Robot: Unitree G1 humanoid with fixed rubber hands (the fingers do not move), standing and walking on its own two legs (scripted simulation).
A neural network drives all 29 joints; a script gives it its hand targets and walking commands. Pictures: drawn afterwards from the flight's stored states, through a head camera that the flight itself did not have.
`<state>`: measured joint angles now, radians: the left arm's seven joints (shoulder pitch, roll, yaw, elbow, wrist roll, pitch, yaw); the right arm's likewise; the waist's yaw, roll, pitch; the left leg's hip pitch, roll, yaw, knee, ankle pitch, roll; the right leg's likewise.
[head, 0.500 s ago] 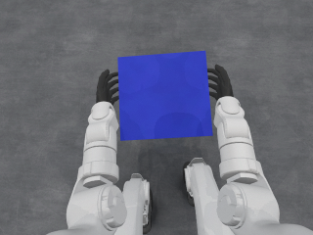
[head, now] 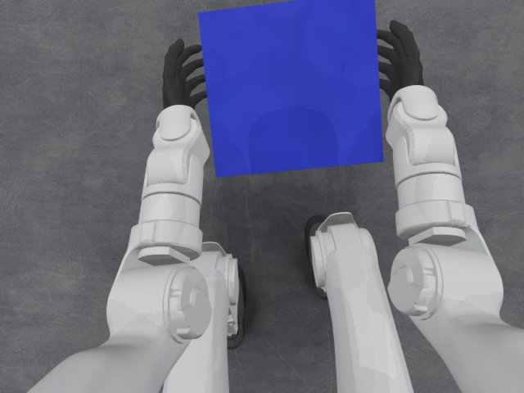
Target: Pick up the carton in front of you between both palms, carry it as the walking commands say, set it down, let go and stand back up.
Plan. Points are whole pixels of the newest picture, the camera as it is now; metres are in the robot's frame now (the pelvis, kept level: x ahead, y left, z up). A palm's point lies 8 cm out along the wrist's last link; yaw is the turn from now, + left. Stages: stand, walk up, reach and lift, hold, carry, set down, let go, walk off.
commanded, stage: set down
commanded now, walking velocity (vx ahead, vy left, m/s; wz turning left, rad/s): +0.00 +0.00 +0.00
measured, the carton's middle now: (288, 105) +0.49 -0.11 -0.21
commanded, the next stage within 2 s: none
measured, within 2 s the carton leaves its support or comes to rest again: rests again in 0.72 s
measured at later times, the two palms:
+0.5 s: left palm (215, 113) +0.52 +0.02 -0.25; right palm (387, 95) +0.48 -0.28 -0.25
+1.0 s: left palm (207, 116) +0.52 +0.03 -0.27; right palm (378, 99) +0.48 -0.27 -0.27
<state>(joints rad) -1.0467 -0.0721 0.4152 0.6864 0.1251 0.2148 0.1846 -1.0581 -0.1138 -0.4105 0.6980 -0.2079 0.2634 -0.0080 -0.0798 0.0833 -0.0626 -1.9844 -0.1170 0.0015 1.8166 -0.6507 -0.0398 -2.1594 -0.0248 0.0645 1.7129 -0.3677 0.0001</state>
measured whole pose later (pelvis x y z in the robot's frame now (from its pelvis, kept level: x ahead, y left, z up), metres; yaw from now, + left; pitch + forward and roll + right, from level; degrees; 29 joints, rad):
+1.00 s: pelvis -0.03 +0.01 -0.10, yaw +2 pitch +39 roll +2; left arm -1.43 0.08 0.29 0.94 0.02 0.19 0.19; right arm -1.43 -0.39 -0.32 1.06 -0.06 0.21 0.05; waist -0.12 0.10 0.31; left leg -2.22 -0.20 -0.01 2.17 -0.64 -0.06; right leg -2.36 -0.09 0.06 2.03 -0.36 0.00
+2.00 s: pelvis -0.03 +0.00 -0.09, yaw +0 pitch +34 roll +4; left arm -1.37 0.20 0.11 0.80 -0.12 0.18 0.21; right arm -1.44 -0.51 -0.23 1.09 0.16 0.07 0.04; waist -0.10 0.06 0.38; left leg -2.08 -0.15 -0.01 2.15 -0.68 -0.07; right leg -2.26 -0.04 0.05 2.01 -0.35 -0.01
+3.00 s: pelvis +0.03 -0.02 +0.16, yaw -3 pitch +43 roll +5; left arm -0.93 0.09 0.26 0.70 0.06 0.18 0.12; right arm -0.97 -0.35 -0.35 0.84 -0.09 0.14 0.12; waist -0.05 0.04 -0.06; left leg -1.45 -0.06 -0.04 1.15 -0.45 -0.05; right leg -1.60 0.00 0.04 1.08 -0.22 -0.02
